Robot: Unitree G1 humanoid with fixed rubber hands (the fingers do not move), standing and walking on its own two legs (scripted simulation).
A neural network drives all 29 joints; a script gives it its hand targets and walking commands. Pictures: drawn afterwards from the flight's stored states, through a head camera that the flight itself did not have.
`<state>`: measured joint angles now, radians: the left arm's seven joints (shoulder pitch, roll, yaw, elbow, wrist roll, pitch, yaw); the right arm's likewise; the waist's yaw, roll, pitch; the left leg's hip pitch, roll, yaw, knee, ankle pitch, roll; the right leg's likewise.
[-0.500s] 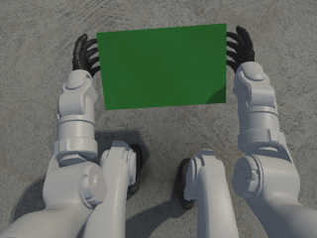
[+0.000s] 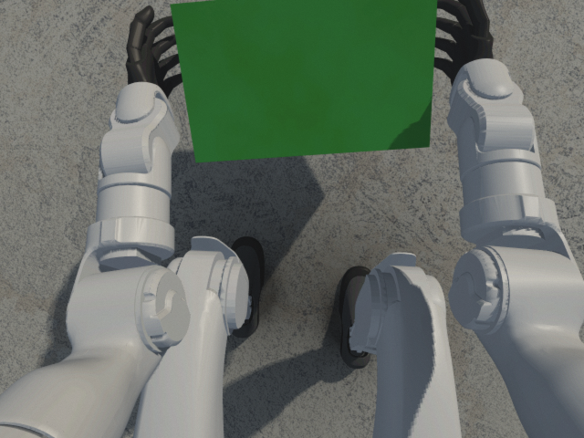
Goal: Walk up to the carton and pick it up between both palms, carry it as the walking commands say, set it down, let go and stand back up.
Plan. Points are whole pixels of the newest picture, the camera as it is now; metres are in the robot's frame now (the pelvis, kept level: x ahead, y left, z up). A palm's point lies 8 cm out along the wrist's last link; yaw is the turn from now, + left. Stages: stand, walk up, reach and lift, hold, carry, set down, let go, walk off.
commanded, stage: set down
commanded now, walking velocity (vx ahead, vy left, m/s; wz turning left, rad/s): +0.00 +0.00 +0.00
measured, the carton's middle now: (305, 81) +0.54 +0.02 -0.21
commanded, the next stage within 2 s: none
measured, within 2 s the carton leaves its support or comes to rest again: neither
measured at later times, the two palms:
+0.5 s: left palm (165, 80) +0.52 +0.21 -0.18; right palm (434, 74) +0.55 -0.15 -0.20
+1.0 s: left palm (166, 82) +0.52 +0.21 -0.20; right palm (428, 74) +0.55 -0.15 -0.21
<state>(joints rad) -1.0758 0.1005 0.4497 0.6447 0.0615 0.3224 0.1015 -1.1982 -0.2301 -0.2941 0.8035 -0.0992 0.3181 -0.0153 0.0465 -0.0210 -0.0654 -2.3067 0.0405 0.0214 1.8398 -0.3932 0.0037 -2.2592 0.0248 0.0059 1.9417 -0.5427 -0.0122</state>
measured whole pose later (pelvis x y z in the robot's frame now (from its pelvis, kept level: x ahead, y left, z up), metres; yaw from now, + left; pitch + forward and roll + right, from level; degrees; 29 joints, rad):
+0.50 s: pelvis +0.00 -0.01 -0.05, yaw +1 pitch +44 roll +2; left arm -1.26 0.24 0.35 0.91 -0.07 0.22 0.09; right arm -1.33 -0.32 -0.14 0.96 0.00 0.24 -0.06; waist 0.08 0.02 0.12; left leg -2.37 0.03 0.01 2.04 -0.44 -0.02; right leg -2.32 0.02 -0.01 2.16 -0.60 -0.03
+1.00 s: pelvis +0.00 +0.00 -0.07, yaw +0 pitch +41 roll +1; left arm -1.35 0.29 0.33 1.00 -0.10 0.19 0.11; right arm -1.43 -0.35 -0.10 1.07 0.04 0.22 -0.02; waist 0.07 0.01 0.21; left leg -2.38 0.01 -0.01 2.09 -0.42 -0.02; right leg -2.32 0.03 0.00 2.20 -0.59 -0.02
